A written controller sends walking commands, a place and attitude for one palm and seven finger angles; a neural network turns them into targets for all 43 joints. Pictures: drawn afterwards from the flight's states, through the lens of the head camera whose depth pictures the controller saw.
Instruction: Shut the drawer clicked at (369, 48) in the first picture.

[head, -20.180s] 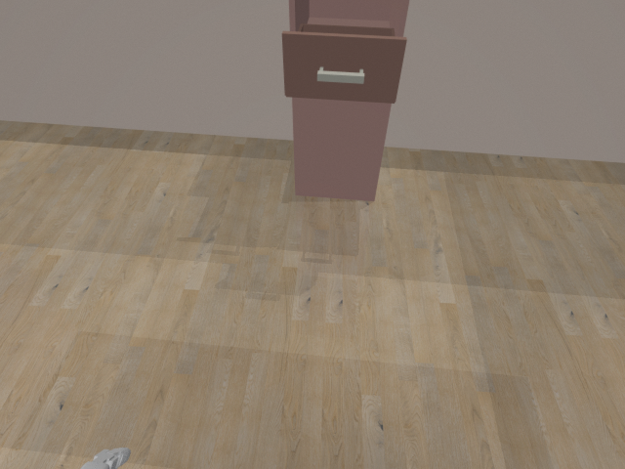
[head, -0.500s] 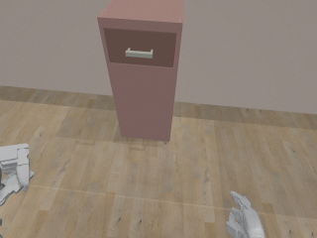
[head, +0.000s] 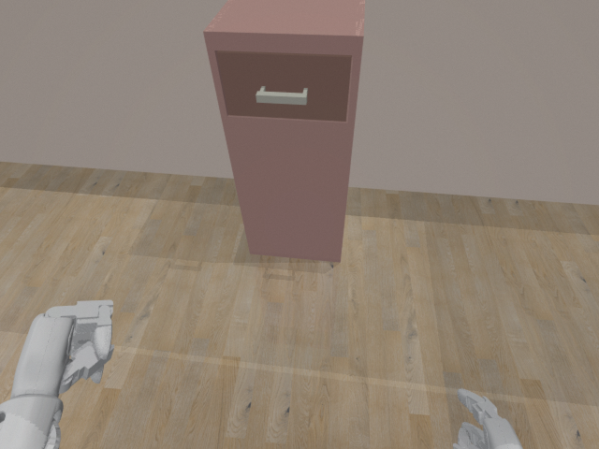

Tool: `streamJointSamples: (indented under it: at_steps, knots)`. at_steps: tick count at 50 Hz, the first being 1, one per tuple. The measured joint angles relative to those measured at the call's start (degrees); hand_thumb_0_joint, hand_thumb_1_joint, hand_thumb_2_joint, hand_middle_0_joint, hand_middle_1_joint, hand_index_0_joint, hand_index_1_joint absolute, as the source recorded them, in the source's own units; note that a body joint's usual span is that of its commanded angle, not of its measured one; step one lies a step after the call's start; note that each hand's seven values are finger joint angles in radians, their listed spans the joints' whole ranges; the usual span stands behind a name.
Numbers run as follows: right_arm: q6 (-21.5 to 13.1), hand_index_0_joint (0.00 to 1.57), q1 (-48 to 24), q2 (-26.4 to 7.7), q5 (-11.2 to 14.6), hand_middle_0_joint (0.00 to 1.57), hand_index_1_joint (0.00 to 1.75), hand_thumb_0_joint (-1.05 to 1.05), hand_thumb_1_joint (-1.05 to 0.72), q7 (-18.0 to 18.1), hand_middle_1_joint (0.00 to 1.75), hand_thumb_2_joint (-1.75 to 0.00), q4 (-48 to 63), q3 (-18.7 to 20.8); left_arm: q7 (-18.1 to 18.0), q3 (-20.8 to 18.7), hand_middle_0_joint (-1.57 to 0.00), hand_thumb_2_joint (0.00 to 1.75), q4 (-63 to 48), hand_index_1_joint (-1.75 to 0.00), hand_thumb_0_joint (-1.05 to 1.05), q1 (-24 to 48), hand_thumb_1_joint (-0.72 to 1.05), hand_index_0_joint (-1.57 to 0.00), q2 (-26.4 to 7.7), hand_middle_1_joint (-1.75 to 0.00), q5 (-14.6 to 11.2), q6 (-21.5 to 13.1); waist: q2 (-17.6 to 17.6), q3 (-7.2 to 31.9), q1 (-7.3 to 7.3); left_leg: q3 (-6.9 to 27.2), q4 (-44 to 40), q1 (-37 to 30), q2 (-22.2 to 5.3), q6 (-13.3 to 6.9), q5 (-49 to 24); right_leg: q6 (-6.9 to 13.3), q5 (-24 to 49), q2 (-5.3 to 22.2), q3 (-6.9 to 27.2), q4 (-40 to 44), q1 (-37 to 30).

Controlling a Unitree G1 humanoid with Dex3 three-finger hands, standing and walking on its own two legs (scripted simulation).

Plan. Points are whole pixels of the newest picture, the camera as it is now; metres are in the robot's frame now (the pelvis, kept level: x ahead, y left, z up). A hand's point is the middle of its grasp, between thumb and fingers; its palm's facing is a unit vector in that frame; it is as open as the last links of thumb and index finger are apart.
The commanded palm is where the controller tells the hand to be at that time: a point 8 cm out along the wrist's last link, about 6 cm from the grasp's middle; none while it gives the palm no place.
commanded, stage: let the arm hang, fingers relaxed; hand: left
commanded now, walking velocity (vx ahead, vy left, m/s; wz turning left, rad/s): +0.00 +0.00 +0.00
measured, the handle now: (282, 94) +0.94 +0.11 +0.00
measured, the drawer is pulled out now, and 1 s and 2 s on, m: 0.00 0.00 0.00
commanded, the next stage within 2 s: look to check the result in 1.02 s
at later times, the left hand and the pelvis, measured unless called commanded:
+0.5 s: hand out of the picture -0.03 +0.21 -0.16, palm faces +0.00 -0.95 -0.30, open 5.3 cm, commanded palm none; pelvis -0.01 -0.02 +0.01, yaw +0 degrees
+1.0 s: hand out of the picture +0.08 +0.18 -0.15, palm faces +0.00 -0.96 -0.26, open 7.4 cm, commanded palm none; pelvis +0.01 -0.03 +0.01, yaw +0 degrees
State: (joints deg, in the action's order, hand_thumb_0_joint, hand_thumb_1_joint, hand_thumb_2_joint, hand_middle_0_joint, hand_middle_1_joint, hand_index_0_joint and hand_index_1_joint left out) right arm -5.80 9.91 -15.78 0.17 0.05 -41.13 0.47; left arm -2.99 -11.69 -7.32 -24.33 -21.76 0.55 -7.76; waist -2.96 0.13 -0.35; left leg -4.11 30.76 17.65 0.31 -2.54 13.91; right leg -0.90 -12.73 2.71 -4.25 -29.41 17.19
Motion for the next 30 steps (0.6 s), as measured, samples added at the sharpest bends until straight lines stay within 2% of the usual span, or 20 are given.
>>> streamJointSamples:
  at_steps: [3,5,7,11,15,20,30]
  knots:
    - [3.0,0.21,-2.2,-1.7,-0.7,0.2,0.3,0.01,-0.9,-1.0,0.3,-0.9,-3.4,0.1,1.9,5.2,-1.34,0.89,21.8,-1.54,0.01,6.5,0.89,-1.34,2.8,-1.54,1.0,7.1,-1.3,0.0,0.95,-0.5,2.0,1.3,0.5,-0.4,0.7,-0.1,-1.3,0.7,0.5,-3.4,2.1]
    - [4.1,0.21,-2.3,-1.6,-1.1,0.2,0.3,0.01,-0.9,-1.1,0.3,-0.9,-4.9,-0.1,2.5,7.8,-1.29,0.89,32.8,-1.49,0.01,8.2,0.9,-1.29,4.7,-1.49,1.4,9.6,-0.8,-0.7,1.59,-0.8,2.3,1.1,0.4,-0.4,0.7,-0.1,-1.5,0.6,0.9,-4.1,2.2]
    - [5.0,0.21,-1.4,-1.2,-1.4,0.2,0.3,0.0,-0.9,-1.1,0.3,-0.9,-6.3,-0.3,2.9,9.9,-1.23,0.89,40.9,-1.44,0.01,8.7,0.9,-1.23,6.5,-1.43,1.5,10.6,0.5,-1.7,1.93,-0.9,1.9,0.5,0.2,-0.1,0.5,0.3,-1.4,0.4,1.0,-4.0,1.8]
    - [6.5,0.2,1.3,-0.2,-1.7,0.2,0.3,0.0,-0.9,-1.0,0.3,-0.9,-10.0,-0.6,2.8,12.6,-1.1,0.89,52.4,-1.29,0.02,8.3,0.9,-1.09,9.5,-1.3,1.4,10.8,3.1,-3.7,1.55,-0.3,0.1,-0.7,-0.3,0.6,-0.8,0.9,-0.2,-0.2,0.4,-1.9,0.3]
    - [7.6,0.2,4.0,0.8,-1.6,0.2,0.3,0.0,-0.9,-0.7,0.3,-0.9,-14.0,-0.5,2.1,11.4,-0.95,0.89,59.7,-1.15,0.02,7.6,0.9,-0.94,8.5,-1.16,0.4,10.0,4.1,-4.7,0.47,0.7,-1.8,-1.3,-0.9,1.2,-2.1,1.6,1.3,-1.0,-0.7,1.1,-1.0]
    - [8.1,0.2,5.9,1.3,-1.5,0.2,0.3,0.0,-0.9,-0.2,0.3,-0.9,-17.8,0.0,2.6,11.0,-0.76,0.89,66.0,-0.94,0.02,6.9,0.9,-0.75,6.8,-0.94,0.3,9.4,2.9,-4.7,-0.03,1.2,-3.4,-2.2,-1.2,1.5,-2.9,2.0,2.5,-1.5,-1.3,3.6,-2.6]
    - [7.3,0.2,5.1,2.3,-1.4,0.2,0.3,0.0,-0.9,0.1,0.3,-0.9,-21.4,0.3,2.4,10.5,-0.38,0.89,71.3,-0.51,0.01,10.1,0.9,-0.38,6.1,-0.51,0.1,8.7,1.0,-3.6,0.24,0.9,-5.6,-4.4,-1.1,1.6,-3.4,2.0,2.7,-1.5,-0.9,5.1,-4.3]
